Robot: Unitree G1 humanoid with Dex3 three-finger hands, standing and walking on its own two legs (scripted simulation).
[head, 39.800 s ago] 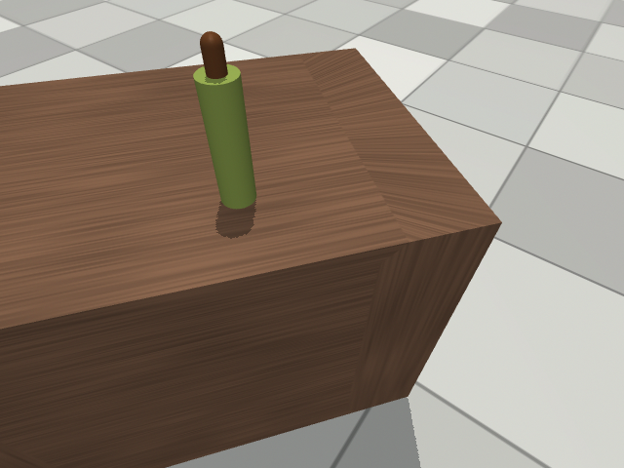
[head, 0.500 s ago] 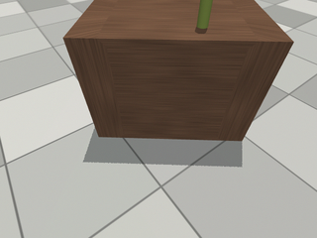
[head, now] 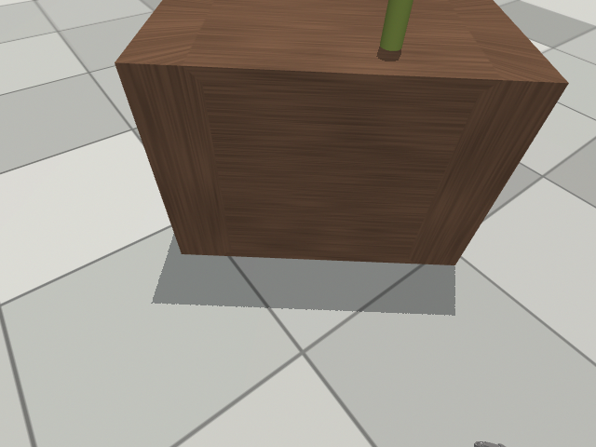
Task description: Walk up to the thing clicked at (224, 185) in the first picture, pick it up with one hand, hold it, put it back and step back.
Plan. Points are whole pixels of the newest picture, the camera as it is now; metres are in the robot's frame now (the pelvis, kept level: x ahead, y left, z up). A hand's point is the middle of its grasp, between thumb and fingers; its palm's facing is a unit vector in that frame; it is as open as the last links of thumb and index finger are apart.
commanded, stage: step back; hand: right
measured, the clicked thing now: out of the picture +1.12 -0.24 +0.16
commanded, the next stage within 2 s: stand in 0.28 s
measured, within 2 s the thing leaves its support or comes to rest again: neither
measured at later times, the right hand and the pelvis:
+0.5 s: hand out of the picture +0.08 -0.25 -0.14, palm faces +0.02 +0.94 -0.34, open 7.4 cm; pelvis +0.00 +0.00 +0.01, yaw -1 degrees
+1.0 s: hand out of the picture +0.06 -0.25 -0.15, palm faces +0.00 +0.94 -0.33, open 7.4 cm; pelvis -0.01 +0.00 +0.01, yaw +0 degrees
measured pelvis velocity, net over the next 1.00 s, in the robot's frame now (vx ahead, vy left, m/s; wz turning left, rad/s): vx -0.01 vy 0.00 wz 0.00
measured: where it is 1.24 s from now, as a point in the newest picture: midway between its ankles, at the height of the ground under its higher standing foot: outside the picture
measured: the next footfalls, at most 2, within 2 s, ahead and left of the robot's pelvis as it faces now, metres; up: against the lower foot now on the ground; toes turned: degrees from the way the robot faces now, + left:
none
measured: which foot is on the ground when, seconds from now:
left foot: down 0.00-1.00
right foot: down 0.00-1.00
